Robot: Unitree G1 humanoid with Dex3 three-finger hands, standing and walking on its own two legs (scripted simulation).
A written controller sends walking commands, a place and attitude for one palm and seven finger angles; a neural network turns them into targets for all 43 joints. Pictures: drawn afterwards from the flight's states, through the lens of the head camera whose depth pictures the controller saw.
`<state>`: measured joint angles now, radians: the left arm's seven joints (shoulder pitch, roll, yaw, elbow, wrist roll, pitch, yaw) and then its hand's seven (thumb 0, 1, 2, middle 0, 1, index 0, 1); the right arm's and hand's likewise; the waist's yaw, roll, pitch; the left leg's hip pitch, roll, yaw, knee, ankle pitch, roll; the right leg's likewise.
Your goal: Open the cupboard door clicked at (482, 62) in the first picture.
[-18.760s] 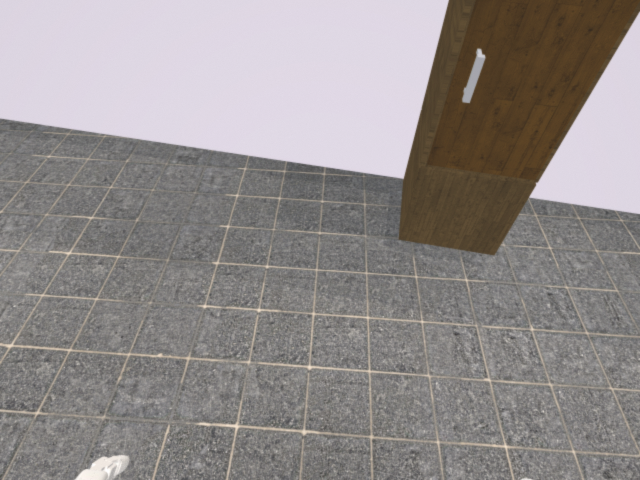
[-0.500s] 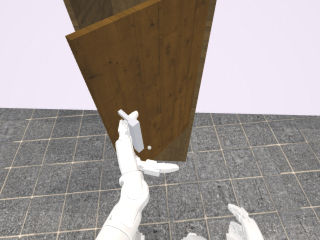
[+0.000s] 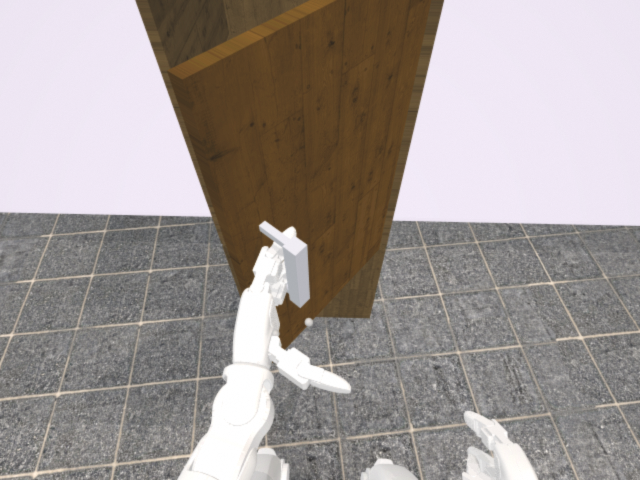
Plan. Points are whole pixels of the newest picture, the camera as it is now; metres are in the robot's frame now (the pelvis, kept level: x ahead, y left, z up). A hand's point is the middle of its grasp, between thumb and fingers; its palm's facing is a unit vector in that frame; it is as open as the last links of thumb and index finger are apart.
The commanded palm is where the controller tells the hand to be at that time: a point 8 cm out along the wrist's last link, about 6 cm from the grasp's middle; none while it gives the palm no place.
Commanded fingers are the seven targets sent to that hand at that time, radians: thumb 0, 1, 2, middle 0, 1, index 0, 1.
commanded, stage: slide the hand sideways off the handle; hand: left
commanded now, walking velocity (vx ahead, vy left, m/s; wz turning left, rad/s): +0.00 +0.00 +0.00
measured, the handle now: (285, 265) +0.37 +0.06 +0.06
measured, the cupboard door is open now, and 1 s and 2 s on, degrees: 51 51 51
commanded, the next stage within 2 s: draw the hand back to the body in 0.74 s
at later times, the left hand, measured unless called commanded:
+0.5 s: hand (256, 372) +0.23 +0.08 +0.05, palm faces -0.02 -1.00 +0.00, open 16.3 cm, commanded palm +0.21 +0.13 +0.05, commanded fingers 0.00 -0.50 0.30 -0.15 -0.30 -0.15 -0.30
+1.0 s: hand (224, 387) +0.21 +0.11 +0.07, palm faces -0.04 -1.00 -0.05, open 16.3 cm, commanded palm +0.19 +0.17 +0.08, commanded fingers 0.00 -0.50 0.30 -0.15 -0.30 -0.15 -0.30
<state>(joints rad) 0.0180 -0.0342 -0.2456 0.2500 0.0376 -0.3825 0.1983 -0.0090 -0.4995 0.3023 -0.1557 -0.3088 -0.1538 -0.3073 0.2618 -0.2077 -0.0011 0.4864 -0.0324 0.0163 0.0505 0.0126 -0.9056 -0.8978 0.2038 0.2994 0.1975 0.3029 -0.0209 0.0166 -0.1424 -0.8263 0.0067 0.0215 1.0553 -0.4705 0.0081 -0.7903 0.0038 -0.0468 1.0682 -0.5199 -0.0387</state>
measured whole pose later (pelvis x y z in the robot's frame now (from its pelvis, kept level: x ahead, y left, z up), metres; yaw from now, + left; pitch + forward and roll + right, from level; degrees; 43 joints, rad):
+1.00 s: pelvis +0.01 -0.01 -0.01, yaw +1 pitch +14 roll -1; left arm 0.51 0.16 -0.09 -0.26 -0.12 -0.34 -0.06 -0.01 -0.50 0.30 -0.15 -0.30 -0.16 -0.30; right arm 0.26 -0.22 0.01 0.40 0.01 -0.04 -0.03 0.01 -0.91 -0.90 0.20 0.30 0.20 0.30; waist 0.00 0.04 -0.15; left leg -0.85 0.02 -0.02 1.13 -0.52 -0.01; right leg -0.79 0.02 -0.09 1.12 -0.57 -0.05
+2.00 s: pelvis +0.03 +0.02 +0.07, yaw +0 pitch -3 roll -1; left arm 0.51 0.35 0.30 -0.42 -0.07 -0.06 0.13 0.01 0.53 0.74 -0.20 -0.31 -0.20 -0.30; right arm 0.21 -0.22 0.05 0.59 0.01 -0.10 -0.09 0.01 -0.90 -0.90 0.21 0.30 0.20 0.30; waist 0.06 0.06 -0.02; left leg -0.19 -0.01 0.02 0.53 -0.29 0.03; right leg -0.13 0.01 -0.04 0.48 -0.30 -0.01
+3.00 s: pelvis -0.01 +0.02 +0.07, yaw -1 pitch +0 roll -1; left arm 0.58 0.45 0.42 -0.53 -0.06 -0.14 0.13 0.02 0.89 0.90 -0.21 -0.31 -0.22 -0.30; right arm 0.16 -0.23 -0.01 0.54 0.01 0.02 -0.09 0.01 -0.90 -0.90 0.20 0.30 0.20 0.30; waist 0.00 0.00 0.04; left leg -0.29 0.01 0.03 0.49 -0.20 0.03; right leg -0.24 0.02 -0.03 0.43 -0.20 -0.01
